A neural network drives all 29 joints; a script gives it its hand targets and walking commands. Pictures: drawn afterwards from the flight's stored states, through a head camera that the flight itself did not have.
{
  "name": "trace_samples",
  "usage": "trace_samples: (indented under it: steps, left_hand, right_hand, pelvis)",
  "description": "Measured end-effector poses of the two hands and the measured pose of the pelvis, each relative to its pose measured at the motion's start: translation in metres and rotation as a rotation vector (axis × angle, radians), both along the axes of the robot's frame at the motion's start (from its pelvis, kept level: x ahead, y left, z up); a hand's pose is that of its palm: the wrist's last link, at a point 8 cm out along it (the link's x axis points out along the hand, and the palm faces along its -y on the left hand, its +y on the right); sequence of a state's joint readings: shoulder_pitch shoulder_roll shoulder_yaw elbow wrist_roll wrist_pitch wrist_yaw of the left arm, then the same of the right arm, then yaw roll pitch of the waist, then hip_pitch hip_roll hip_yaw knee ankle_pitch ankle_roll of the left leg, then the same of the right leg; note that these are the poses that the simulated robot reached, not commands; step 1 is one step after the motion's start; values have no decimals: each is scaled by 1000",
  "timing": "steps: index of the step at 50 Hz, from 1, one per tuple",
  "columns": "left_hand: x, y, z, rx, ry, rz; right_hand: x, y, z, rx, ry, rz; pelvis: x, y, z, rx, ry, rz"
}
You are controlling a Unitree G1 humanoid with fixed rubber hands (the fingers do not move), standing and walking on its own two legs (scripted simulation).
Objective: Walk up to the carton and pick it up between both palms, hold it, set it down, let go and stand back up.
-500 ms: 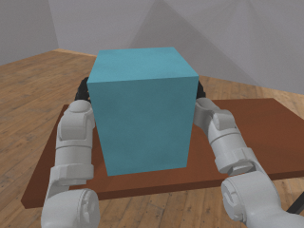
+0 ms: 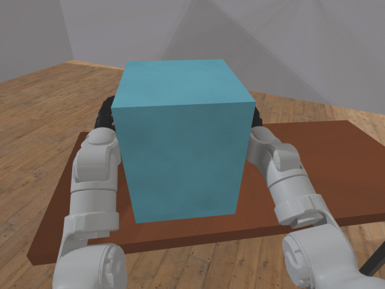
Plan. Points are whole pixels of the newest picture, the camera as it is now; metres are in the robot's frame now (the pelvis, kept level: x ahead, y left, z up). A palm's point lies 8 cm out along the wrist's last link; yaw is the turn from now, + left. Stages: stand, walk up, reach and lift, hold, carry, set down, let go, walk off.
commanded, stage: hold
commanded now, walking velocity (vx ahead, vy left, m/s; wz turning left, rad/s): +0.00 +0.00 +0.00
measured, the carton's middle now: (181, 137) +0.36 +0.01 +0.21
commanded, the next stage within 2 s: none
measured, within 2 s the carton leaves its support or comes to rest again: neither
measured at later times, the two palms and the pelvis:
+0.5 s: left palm (103, 132) +0.36 +0.16 +0.23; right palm (251, 129) +0.36 -0.13 +0.23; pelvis +0.00 +0.00 +0.00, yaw +0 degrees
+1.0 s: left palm (104, 134) +0.35 +0.16 +0.23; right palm (251, 131) +0.36 -0.13 +0.23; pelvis +0.00 +0.00 +0.00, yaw +0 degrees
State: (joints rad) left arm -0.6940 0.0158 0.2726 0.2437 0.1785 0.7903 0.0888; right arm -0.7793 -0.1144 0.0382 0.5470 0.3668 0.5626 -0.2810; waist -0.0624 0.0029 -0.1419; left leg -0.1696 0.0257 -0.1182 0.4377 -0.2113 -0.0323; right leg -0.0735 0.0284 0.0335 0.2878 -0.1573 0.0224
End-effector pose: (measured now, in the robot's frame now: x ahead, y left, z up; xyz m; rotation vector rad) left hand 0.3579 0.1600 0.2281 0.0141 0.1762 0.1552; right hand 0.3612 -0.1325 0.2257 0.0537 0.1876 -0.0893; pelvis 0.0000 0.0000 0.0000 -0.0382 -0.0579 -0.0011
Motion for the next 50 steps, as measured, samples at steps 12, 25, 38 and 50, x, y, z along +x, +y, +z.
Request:
trace_samples:
  steps: [12,25,38,50]
  left_hand:
    - [-3,5,3,-4,2,6]
    - [-2,3,4,0,5,5]
    - [-2,3,2,7,-2,10]
    - [-3,2,0,-1,9,7]
  right_hand:
    - [-1,5,7,0,2,3]
    - [-1,3,8,-10,4,3]
    - [0,3,4,-4,-3,4]
    - [-1,2,3,1,10,0]
  pelvis:
    - [-3,-1,0,0,-3,-1]
    - [-4,0,0,1,-3,1]
    - [-4,0,0,-1,10,1]
    - [-3,-1,0,0,-3,-4]
